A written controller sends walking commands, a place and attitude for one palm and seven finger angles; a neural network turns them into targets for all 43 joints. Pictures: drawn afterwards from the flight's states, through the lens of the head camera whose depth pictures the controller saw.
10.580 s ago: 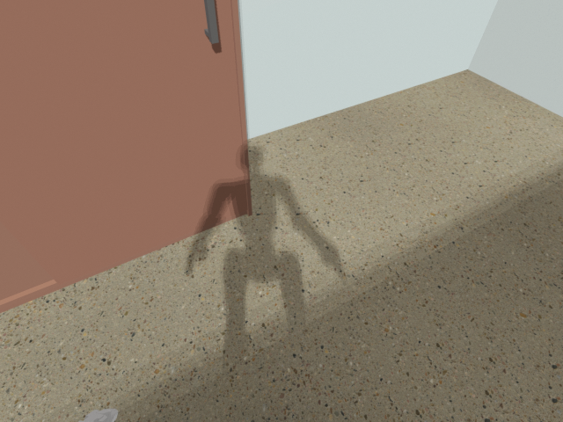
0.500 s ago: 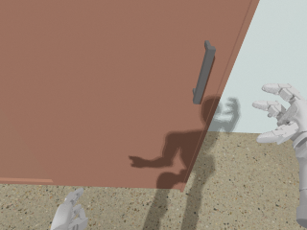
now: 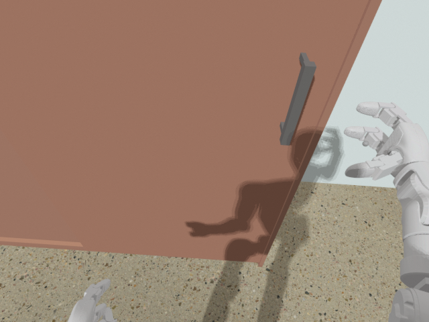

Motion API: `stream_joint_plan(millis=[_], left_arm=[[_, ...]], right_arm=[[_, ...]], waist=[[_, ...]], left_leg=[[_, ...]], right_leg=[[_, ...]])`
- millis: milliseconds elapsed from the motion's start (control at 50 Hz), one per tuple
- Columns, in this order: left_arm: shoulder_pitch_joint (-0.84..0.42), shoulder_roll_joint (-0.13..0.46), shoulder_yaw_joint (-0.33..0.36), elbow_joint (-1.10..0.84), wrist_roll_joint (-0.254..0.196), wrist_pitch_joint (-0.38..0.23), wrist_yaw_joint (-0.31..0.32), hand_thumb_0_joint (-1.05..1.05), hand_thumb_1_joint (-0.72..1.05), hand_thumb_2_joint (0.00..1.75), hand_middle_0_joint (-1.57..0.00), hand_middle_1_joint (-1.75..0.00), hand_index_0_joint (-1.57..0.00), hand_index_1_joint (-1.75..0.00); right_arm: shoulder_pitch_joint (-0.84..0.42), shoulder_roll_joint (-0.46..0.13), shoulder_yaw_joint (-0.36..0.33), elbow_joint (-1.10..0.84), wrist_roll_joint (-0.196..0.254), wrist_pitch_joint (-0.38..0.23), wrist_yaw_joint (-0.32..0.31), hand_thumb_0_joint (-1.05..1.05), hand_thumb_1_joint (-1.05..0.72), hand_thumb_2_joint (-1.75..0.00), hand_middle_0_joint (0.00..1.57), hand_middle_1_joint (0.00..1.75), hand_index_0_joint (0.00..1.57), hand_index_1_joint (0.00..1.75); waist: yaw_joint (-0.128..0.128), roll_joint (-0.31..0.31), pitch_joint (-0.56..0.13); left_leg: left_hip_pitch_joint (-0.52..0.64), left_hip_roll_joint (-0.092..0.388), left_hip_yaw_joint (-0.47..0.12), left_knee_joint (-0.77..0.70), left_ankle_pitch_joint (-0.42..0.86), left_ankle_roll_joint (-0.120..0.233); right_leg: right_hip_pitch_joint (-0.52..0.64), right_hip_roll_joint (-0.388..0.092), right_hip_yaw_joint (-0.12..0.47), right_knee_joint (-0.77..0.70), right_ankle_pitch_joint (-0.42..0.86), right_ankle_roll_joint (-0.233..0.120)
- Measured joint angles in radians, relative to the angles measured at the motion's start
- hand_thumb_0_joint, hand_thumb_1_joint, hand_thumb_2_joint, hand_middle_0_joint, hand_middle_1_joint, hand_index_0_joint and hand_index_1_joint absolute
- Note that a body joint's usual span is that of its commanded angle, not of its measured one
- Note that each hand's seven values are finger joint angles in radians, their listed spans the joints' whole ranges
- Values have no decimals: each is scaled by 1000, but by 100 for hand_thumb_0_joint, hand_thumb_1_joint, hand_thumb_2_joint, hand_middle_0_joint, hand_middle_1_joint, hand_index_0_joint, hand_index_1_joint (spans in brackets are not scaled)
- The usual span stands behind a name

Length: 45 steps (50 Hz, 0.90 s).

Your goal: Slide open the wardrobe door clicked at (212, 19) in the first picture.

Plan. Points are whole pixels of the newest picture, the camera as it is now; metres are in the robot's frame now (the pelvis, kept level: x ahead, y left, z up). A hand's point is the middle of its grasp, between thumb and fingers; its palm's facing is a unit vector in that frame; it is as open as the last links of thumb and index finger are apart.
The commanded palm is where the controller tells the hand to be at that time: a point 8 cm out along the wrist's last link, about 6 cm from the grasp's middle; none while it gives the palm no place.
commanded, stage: move the hooked fingers beside the handle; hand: right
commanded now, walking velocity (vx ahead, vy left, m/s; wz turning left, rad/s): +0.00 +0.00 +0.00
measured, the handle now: (293, 102) +0.52 -0.12 +0.18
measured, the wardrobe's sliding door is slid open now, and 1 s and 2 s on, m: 0.00 0.00 0.00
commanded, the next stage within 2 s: feel for the door with the fingertips in 1.28 s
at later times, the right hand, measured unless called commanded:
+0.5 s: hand (341, 122) +0.45 -0.20 +0.18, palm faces +0.00 +1.00 +0.02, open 14.0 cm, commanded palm +0.43 -0.25 +0.18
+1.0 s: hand (341, 124) +0.44 -0.20 +0.19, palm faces +0.01 +1.00 +0.01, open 14.0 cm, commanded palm +0.42 -0.24 +0.18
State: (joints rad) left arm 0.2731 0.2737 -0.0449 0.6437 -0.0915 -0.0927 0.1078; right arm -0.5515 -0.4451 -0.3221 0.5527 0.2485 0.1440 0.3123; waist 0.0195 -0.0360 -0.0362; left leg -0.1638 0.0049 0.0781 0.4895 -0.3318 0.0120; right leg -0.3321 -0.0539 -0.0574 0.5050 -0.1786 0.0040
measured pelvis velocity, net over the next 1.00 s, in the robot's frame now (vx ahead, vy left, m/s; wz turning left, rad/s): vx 0.01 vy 0.00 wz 0.02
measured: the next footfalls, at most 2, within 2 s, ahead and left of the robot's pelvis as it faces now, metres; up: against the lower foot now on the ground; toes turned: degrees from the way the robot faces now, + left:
none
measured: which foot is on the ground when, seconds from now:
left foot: down 0.00-1.00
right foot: down 0.00-1.00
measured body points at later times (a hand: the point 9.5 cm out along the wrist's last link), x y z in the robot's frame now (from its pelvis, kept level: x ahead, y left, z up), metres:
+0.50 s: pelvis +0.01 +0.00 +0.00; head +0.02 +0.00 +0.45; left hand +0.09 +0.27 -0.11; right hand +0.45 -0.25 +0.18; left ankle -0.04 +0.11 -0.74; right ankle +0.05 -0.13 -0.74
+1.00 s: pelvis +0.01 +0.00 +0.00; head +0.02 +0.01 +0.45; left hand +0.11 +0.26 -0.11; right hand +0.43 -0.25 +0.19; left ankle -0.04 +0.11 -0.74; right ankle +0.05 -0.13 -0.74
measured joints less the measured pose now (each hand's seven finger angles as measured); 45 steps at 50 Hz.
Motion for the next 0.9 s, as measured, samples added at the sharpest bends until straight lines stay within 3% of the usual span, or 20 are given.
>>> stream_joint_plan(millis=[580,700,900], left_arm=[[64,4,29,33,20,47,-20,1,90,90,-20,-30,-20,-30],[85,5,37,26,21,56,-29,1,90,90,-20,-30,-20,-30],[70,-4,33,7,13,73,-28,1,90,90,-20,-30,-20,-30]], right_arm=[[-235,-6,0,299,-56,-124,-62,-1,50,-30,30,120,30,120],[-210,2,-8,269,-55,-140,-62,-1,50,-30,29,120,30,120],[-107,20,-12,148,-47,-88,-74,-1,50,-30,30,120,30,120]], waist=[[49,14,-11],[52,10,-20],[38,7,-24]], left_leg=[[-84,-2,-20,37,-19,-5],[-89,-2,-32,39,-22,-7],[-59,-4,-35,30,-24,-5]], right_leg=[[-82,-7,-16,49,-33,-5],[-82,-9,-28,49,-40,-6],[-52,-11,-30,44,-45,-3]])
